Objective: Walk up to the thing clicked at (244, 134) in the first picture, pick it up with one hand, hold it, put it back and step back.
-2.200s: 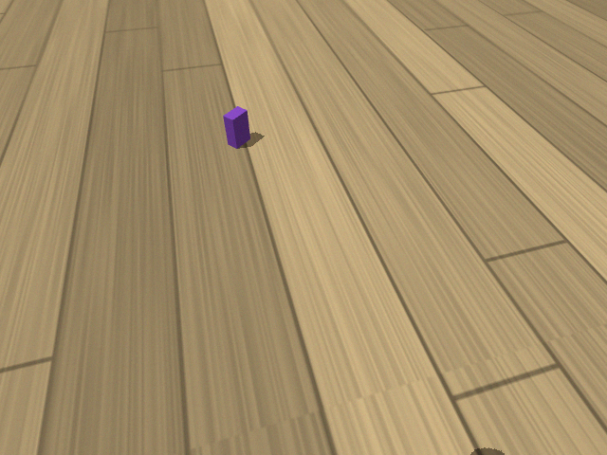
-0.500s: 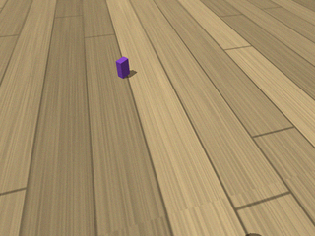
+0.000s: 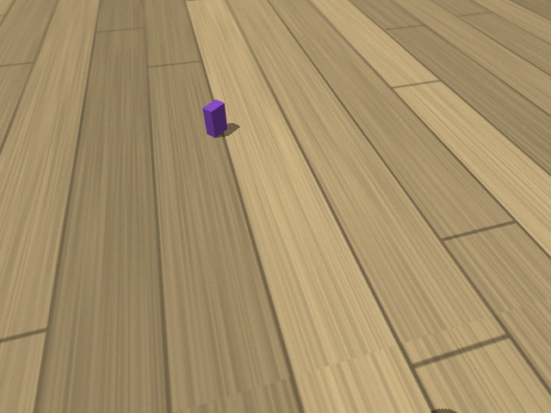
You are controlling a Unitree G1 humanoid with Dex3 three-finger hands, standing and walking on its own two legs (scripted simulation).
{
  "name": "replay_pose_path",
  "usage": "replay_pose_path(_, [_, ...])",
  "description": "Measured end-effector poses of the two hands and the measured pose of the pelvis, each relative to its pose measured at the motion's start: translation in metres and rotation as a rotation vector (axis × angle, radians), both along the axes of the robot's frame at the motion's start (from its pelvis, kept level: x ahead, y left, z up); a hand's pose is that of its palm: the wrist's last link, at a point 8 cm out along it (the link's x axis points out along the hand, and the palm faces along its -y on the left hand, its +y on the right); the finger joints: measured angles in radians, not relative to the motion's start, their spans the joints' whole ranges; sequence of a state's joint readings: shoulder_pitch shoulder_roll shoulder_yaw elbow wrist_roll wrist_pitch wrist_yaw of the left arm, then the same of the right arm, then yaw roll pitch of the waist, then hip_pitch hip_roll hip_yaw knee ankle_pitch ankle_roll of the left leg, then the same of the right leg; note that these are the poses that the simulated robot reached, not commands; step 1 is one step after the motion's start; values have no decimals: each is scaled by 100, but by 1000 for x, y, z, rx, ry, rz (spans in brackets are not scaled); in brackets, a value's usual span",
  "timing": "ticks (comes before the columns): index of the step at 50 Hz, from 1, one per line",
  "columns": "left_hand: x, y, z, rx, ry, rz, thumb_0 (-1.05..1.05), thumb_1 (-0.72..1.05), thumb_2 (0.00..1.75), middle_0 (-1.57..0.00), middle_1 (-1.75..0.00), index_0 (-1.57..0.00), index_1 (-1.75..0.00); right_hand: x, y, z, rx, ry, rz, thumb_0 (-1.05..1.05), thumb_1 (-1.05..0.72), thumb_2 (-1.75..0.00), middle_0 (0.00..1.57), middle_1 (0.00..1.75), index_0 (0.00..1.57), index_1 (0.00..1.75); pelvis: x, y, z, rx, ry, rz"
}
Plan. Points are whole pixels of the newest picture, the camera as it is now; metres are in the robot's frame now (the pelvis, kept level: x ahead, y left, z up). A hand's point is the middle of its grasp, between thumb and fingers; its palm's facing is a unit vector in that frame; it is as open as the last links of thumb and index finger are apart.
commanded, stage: stand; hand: left
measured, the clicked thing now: (215, 118) +1.71 +0.41 -0.69
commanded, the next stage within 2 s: walk up in 0.22 s
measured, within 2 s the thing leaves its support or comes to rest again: neither
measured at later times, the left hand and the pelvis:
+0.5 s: hand out of the picture +0.06 +0.33 -0.16, palm faces +0.08 -0.92 -0.37, open 7.4 cm; pelvis +0.05 +0.03 -0.01, yaw +5 degrees
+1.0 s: hand (117, 268) +0.40 +0.35 -0.14, palm faces +0.01 -0.92 -0.38, open 7.4 cm; pelvis +0.29 +0.06 -0.03, yaw +5 degrees
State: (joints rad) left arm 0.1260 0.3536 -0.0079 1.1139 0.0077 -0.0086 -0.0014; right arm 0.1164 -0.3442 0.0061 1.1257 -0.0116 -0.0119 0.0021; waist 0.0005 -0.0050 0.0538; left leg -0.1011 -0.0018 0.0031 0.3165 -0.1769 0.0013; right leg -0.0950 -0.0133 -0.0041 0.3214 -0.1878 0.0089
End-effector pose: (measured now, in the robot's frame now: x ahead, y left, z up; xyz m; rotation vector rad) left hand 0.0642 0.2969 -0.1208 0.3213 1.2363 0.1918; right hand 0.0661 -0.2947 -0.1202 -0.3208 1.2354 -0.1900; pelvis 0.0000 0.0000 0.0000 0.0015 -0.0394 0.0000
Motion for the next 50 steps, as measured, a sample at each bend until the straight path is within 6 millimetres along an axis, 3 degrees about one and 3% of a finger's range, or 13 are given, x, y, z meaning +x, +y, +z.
replay_pose_path(12, [0, 0, 0, -6, -5, 2, 0, 90, 90, -20, -30, -21, -30, 1, -2, 1, 5, -6, -4, 1, -90, -90, 20, 30, 20, 30, 0, -1, 0, -1, 2, 3])
replay_pose_path(17, [-2, 15, 2, -6, -71, 31, 0, 90, 90, -20, -30, -21, -30, 10, -13, 1, -1, -13, 26, 1, -90, -90, 20, 30, 20, 30, 10, 1, -7, -15, 23, 35])
replay_pose_path(24, [-21, 64, 2, 33, -24, 110, 0, 90, 90, -20, -30, -21, -30, 70, -4, 18, -48, -39, 103, 1, -90, -90, 20, 30, 20, 30, 43, 27, -10, -30, 10, 82])
replay_pose_path(28, [-8, 101, -13, 43, 16, 132, 1, 90, 90, -20, -30, -21, -30, 113, 12, 22, -92, -103, 127, 1, -90, -90, 20, 30, 20, 30, 73, 53, -23, -16, 2, 101])
replay_pose_path(32, [32, 119, -19, 40, 35, 107, 1, 90, 90, -20, -29, -21, -30, 132, 30, 22, -101, -149, 96, 1, -90, -90, 20, 30, 20, 30, 99, 71, -26, 5, -1, 91])
replay_pose_path(40, [151, 117, 4, -9, -80, 9, 1, 90, 90, -20, -29, -21, -30, 149, 55, 23, -50, -75, 53, 1, -90, -90, 20, 30, 20, 30, 165, 82, -8, 21, -8, 75])
replay_pose_path(45, [232, 109, 16, -2, -134, -26, 1, 90, 90, -20, -30, -21, -30, 176, 52, 8, -19, -21, 30, 1, -90, -90, 20, 30, 21, 30, 218, 78, -10, 27, -8, 79])
replay_pose_path(50, [321, 96, 18, 39, -207, -37, 1, 90, 90, -20, -30, -21, -30, 228, 35, -19, -4, 22, 23, 1, -90, -90, 21, 30, 21, 30, 286, 61, -27, 24, 2, 88])
